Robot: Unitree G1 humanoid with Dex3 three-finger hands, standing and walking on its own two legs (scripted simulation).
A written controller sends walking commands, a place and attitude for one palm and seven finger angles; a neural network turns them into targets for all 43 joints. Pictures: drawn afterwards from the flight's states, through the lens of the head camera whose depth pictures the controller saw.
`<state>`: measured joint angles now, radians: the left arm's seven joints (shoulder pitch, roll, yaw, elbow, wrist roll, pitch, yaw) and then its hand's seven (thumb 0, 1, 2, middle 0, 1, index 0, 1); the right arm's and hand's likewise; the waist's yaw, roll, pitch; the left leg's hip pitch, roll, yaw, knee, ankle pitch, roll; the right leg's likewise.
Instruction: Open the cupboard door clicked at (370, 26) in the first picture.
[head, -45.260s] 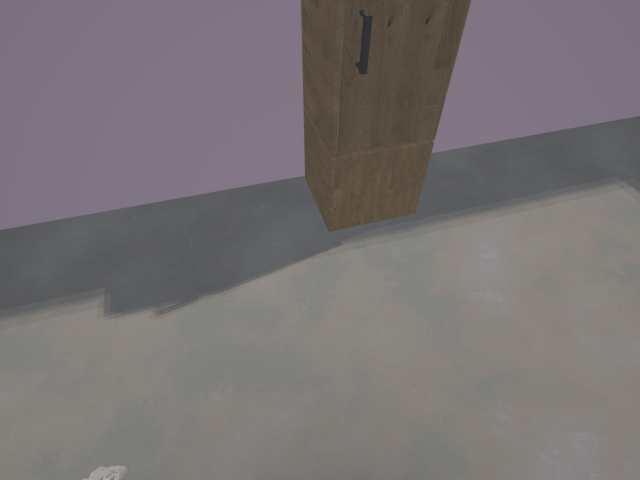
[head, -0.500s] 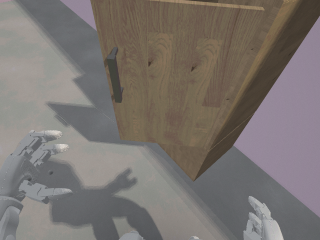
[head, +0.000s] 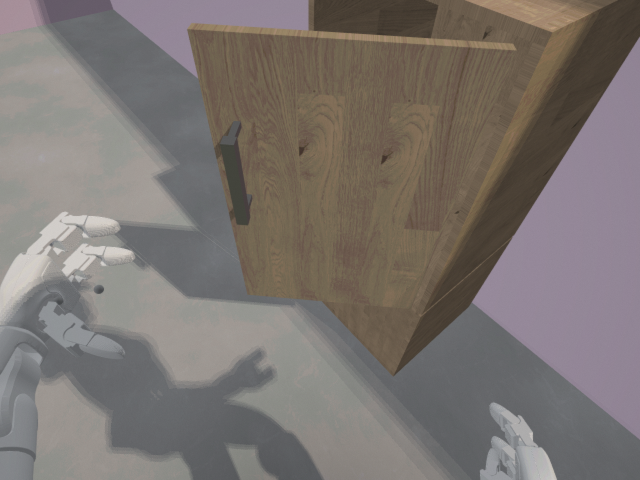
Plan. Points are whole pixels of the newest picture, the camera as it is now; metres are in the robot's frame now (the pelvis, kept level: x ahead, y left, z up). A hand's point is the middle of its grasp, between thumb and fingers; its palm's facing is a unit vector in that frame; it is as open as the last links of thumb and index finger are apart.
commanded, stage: raise the hand with hooked fingers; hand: left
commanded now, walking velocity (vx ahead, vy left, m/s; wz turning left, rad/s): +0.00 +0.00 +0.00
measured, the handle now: (239, 176) +0.52 +0.17 +0.08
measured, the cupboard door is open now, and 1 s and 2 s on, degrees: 45 45 45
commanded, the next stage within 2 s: move the hooked fingers beside the handle in 0.48 s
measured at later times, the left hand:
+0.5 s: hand (119, 286) +0.29 +0.25 +0.10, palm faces +0.03 -1.00 -0.03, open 14.0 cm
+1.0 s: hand (143, 253) +0.34 +0.25 +0.10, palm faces +0.00 -1.00 -0.02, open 14.0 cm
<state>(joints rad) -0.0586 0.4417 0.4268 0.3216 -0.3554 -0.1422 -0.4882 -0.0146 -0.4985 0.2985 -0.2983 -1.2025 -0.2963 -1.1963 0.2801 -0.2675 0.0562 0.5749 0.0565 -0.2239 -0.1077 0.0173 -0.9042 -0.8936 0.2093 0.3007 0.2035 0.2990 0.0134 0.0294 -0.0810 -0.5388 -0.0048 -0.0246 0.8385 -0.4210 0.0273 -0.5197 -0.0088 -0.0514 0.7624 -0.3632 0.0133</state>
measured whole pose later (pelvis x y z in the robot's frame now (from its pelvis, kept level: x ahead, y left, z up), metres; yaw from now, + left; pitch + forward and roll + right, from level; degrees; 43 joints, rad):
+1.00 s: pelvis +0.00 -0.02 +0.00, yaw -1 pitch +8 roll -1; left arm -0.27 0.46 0.42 0.59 -0.31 -0.20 -0.48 -0.02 -0.50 0.30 -0.30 -1.20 -0.30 -1.20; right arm 0.29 -0.28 0.04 0.60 0.06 -0.17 -0.11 0.02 -0.91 -0.89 0.21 0.30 0.20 0.30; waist -0.02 0.02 -0.08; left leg -0.54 0.01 -0.02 0.79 -0.40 0.00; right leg -0.54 0.01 -0.04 0.75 -0.35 -0.01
